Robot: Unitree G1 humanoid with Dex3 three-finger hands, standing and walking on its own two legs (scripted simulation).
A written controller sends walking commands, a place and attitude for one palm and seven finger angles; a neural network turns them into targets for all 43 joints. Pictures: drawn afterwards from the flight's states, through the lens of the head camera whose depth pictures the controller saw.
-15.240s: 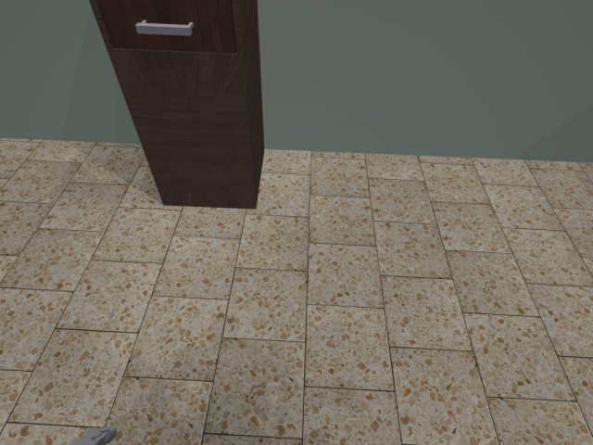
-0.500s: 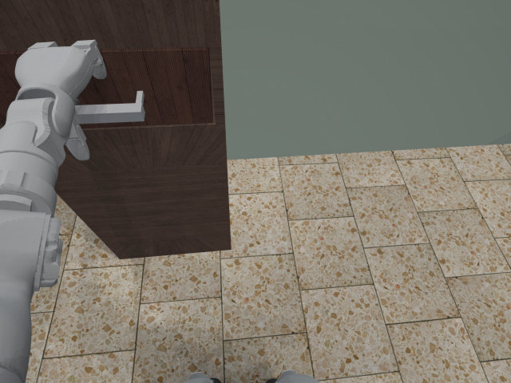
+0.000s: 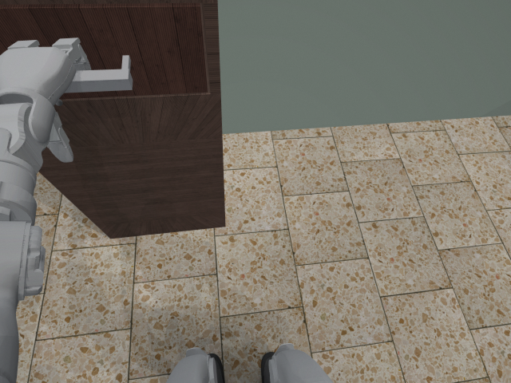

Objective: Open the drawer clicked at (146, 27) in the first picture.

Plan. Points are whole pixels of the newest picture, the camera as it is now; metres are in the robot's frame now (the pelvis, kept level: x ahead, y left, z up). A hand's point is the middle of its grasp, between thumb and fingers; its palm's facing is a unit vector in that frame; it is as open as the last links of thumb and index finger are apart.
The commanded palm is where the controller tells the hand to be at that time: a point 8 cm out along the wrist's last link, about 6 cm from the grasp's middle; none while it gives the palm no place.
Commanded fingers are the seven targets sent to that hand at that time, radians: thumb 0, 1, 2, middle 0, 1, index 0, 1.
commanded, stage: lower the fingers behind the handle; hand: left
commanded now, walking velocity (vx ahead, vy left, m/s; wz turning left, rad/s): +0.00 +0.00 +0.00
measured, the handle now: (78, 72) +0.59 +0.22 +0.09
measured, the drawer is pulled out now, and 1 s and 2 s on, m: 0.00 0.00 0.00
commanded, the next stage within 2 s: close the thumb around the handle in 0.60 s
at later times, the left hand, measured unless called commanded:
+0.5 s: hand (62, 102) +0.54 +0.24 +0.07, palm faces -0.03 -0.05 -1.00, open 13.7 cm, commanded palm +0.53 +0.24 +0.11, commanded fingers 0.00 -0.50 0.30 -0.30 -1.20 -0.30 -1.20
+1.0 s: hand (63, 102) +0.54 +0.24 +0.07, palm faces -0.05 -0.03 -1.00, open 11.4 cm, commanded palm +0.54 +0.24 +0.11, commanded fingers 0.00 0.40 0.68 -0.36 -1.30 -0.36 -1.30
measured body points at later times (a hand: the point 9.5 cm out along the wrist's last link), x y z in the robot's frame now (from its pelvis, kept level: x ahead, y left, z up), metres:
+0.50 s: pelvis +0.01 +0.01 +0.00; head +0.12 +0.03 +0.44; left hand +0.54 +0.24 +0.13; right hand +0.01 -0.26 -0.11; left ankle +0.04 +0.08 -0.69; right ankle +0.02 -0.11 -0.69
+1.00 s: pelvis +0.01 +0.00 +0.00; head +0.13 +0.01 +0.44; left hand +0.54 +0.24 +0.13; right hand -0.02 -0.27 -0.11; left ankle +0.04 +0.08 -0.69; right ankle +0.02 -0.11 -0.69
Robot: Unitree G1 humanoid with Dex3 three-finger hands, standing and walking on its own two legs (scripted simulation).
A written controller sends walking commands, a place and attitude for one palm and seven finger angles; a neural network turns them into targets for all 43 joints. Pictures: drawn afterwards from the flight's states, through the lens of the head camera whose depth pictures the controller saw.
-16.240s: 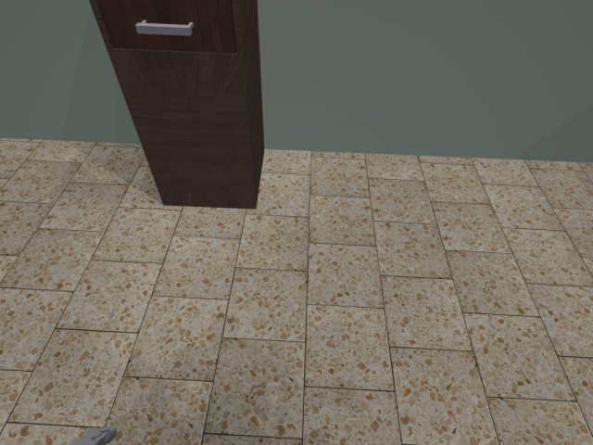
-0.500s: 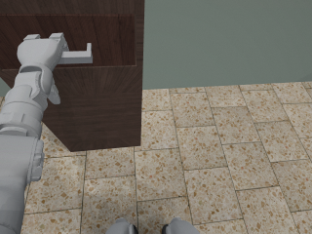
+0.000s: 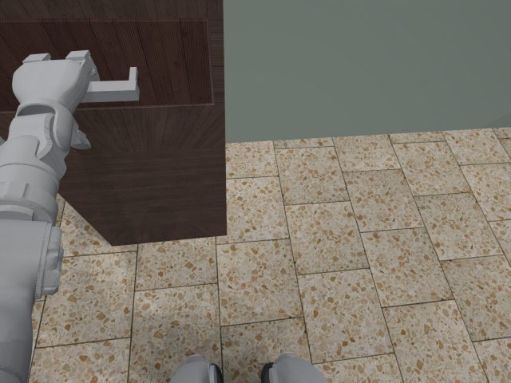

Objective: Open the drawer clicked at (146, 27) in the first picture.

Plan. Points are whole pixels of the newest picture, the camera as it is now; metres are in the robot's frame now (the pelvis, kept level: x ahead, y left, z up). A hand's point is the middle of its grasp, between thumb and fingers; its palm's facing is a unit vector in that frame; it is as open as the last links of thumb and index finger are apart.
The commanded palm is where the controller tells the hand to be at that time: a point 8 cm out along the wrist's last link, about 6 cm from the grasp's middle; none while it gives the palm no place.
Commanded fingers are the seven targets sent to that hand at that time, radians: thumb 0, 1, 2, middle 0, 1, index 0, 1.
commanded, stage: close the thumb around the handle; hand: left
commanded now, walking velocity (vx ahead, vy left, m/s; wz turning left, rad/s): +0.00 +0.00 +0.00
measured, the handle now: (86, 83) +0.58 +0.22 +0.08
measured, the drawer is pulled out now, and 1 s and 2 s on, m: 0.00 0.00 0.01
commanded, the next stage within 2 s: pull the drawer open in 0.40 s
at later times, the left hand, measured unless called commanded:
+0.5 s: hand (73, 116) +0.53 +0.24 +0.06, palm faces -0.06 -0.02 -1.00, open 5.6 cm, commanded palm +0.53 +0.24 +0.11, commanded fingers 0.00 0.90 0.90 -0.40 -1.35 -0.40 -1.35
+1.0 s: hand (73, 119) +0.53 +0.24 +0.06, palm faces -0.04 -0.05 -1.00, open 5.5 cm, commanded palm +0.51 +0.24 +0.11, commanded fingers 0.00 0.90 0.90 -0.40 -1.35 -0.40 -1.35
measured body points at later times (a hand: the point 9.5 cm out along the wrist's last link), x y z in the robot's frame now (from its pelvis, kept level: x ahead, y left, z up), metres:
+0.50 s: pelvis +0.01 +0.00 +0.00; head +0.13 +0.01 +0.44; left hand +0.53 +0.24 +0.12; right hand -0.02 -0.27 -0.11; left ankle +0.03 +0.08 -0.69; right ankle +0.01 -0.11 -0.69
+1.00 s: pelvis +0.05 +0.01 +0.01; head +0.14 +0.01 +0.45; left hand +0.52 +0.24 +0.11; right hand +0.05 -0.27 -0.11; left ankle +0.03 +0.08 -0.69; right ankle +0.01 -0.11 -0.69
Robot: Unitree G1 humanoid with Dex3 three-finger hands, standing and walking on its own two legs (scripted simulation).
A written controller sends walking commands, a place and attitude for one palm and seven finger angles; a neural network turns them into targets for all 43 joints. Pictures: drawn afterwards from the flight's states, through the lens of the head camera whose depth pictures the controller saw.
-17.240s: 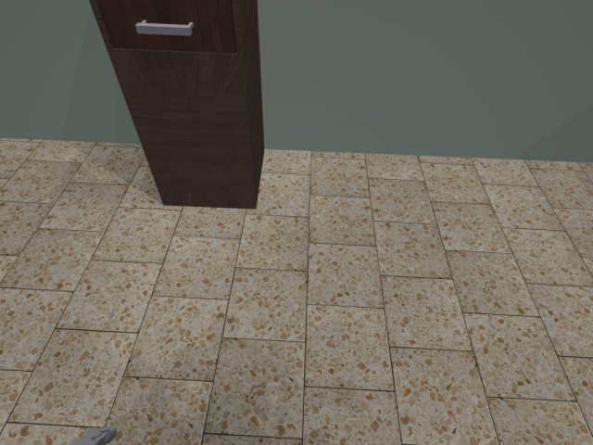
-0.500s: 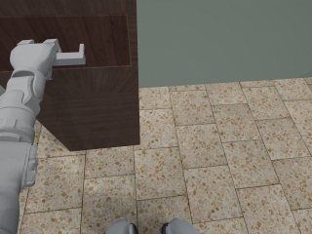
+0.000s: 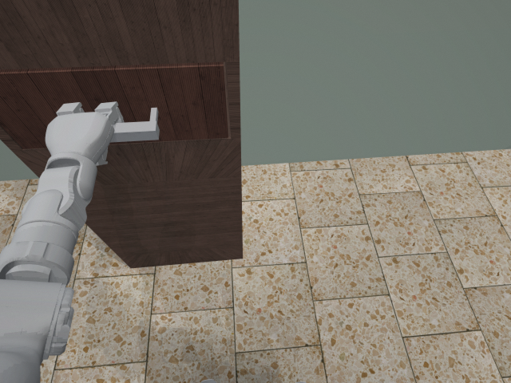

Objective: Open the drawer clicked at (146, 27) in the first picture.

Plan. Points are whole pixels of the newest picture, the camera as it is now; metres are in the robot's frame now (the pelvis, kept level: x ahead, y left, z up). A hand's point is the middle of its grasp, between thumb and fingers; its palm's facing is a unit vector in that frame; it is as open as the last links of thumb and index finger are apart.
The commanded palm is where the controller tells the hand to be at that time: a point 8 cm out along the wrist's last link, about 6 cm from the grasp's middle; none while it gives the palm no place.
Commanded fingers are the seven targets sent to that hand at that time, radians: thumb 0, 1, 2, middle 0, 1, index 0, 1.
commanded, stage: pull the drawer open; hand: left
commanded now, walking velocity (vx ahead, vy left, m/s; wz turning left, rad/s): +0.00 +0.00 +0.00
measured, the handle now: (110, 124) +0.52 +0.23 +0.07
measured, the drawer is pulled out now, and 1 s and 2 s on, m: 0.00 0.01 0.01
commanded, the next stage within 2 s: none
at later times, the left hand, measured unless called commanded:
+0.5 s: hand (98, 154) +0.48 +0.25 +0.05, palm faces -0.06 -0.03 -1.00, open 5.4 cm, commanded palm +0.45 +0.25 +0.09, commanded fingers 0.00 0.90 0.90 -0.40 -1.35 -0.40 -1.35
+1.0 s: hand (96, 160) +0.46 +0.25 +0.05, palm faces -0.03 -0.04 -1.00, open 5.4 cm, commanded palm +0.46 +0.25 +0.09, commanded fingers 0.00 0.90 0.90 -0.40 -1.35 -0.40 -1.35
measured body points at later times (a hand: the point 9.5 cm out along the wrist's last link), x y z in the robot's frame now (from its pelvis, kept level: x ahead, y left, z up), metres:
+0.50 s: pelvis -0.02 -0.01 -0.01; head +0.09 +0.00 +0.43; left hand +0.48 +0.25 +0.10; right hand -0.03 -0.29 -0.12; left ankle -0.02 +0.07 -0.71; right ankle -0.04 -0.12 -0.71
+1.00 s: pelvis +0.00 +0.00 +0.00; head +0.09 +0.01 +0.44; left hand +0.46 +0.25 +0.10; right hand +0.04 -0.27 -0.13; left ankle -0.02 +0.07 -0.71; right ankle -0.04 -0.12 -0.71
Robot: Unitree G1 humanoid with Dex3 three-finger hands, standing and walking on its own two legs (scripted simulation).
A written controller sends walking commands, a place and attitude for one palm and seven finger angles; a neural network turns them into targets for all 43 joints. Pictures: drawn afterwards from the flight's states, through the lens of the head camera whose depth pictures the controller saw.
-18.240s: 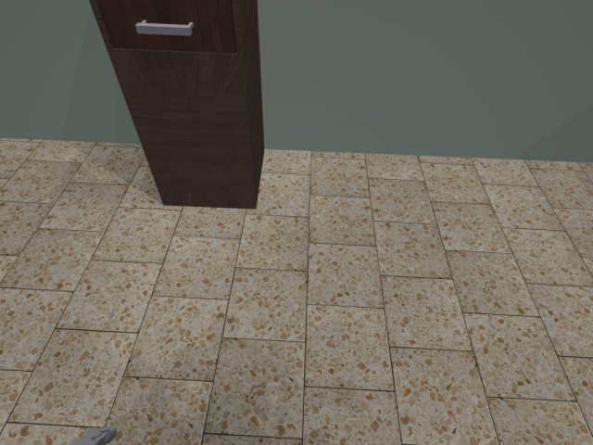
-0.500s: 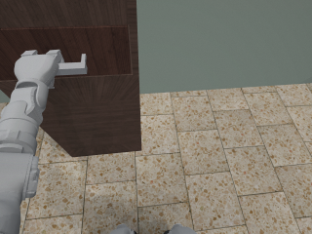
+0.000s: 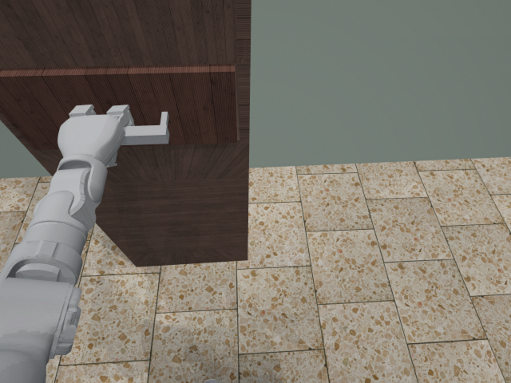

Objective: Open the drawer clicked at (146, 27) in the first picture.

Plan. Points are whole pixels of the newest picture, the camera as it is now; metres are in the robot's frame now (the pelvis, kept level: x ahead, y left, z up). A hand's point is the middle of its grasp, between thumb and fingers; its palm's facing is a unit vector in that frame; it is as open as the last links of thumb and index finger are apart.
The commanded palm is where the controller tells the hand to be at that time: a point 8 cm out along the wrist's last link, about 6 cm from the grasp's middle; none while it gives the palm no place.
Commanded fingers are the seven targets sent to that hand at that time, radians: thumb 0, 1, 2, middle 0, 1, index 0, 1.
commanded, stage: pull the drawer open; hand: left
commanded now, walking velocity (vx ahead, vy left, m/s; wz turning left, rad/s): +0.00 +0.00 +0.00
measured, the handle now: (121, 127) +0.52 +0.22 +0.07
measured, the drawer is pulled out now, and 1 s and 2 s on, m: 0.01 0.01 0.05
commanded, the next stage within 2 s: none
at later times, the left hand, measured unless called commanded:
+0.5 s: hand (108, 157) +0.47 +0.24 +0.05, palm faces -0.05 -0.02 -1.00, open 5.5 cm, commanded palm +0.47 +0.24 +0.09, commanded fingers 0.00 0.90 0.90 -0.40 -1.35 -0.40 -1.35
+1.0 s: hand (108, 158) +0.47 +0.24 +0.05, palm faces -0.04 -0.05 -1.00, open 5.4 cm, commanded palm +0.42 +0.24 +0.09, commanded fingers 0.00 0.90 0.90 -0.40 -1.35 -0.40 -1.35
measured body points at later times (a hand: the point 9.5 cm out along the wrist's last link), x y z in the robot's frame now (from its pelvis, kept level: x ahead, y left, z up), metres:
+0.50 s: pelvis -0.03 -0.01 -0.01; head +0.07 +0.00 +0.43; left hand +0.47 +0.24 +0.10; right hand -0.07 -0.29 -0.12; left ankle -0.02 +0.07 -0.71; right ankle -0.04 -0.12 -0.71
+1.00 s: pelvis -0.02 +0.00 +0.00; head +0.08 +0.00 +0.44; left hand +0.47 +0.24 +0.10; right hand -0.03 -0.28 -0.13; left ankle -0.02 +0.07 -0.71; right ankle -0.04 -0.12 -0.71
